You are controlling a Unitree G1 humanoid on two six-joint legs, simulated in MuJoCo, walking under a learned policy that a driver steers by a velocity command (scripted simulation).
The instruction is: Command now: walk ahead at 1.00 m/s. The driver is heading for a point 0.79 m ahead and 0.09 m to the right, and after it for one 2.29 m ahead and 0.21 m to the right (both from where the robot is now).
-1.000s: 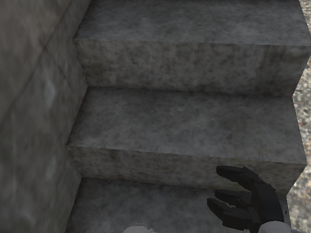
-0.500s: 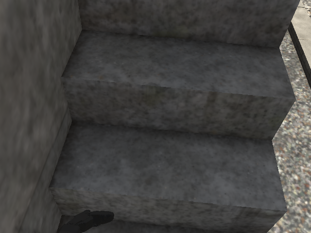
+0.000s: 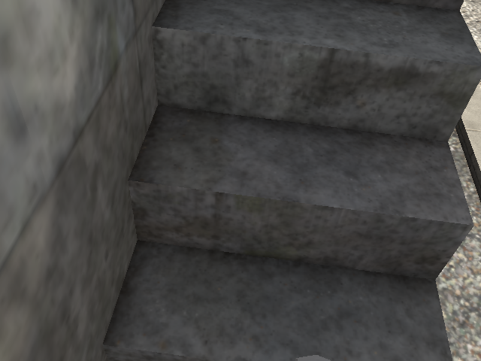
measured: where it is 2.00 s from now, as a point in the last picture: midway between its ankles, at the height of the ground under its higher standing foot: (293, 174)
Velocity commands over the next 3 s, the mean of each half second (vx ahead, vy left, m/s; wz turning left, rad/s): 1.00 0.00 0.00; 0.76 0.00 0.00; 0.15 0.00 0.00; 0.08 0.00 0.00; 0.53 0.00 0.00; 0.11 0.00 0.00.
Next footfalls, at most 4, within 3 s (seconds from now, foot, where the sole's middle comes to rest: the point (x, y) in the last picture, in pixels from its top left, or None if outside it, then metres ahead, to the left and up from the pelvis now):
0.20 right None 0.23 -0.15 -0.57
0.58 left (230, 302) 0.51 0.04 -0.38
1.00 right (355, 168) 0.73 -0.20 -0.18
1.36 left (228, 150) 0.76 0.07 -0.18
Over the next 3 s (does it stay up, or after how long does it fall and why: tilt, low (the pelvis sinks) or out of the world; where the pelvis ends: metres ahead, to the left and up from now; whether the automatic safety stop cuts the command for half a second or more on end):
stays up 0.93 -0.08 0.76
